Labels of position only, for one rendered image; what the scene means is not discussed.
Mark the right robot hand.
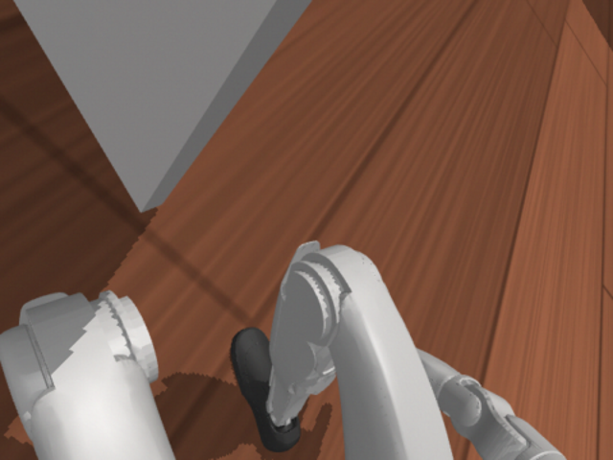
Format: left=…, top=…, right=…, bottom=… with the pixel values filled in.
left=416, top=348, right=461, bottom=402

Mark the right robot arm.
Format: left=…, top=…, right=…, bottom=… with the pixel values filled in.
left=438, top=375, right=567, bottom=460

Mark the right robot foot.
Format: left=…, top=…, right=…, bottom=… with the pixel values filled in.
left=231, top=327, right=301, bottom=452

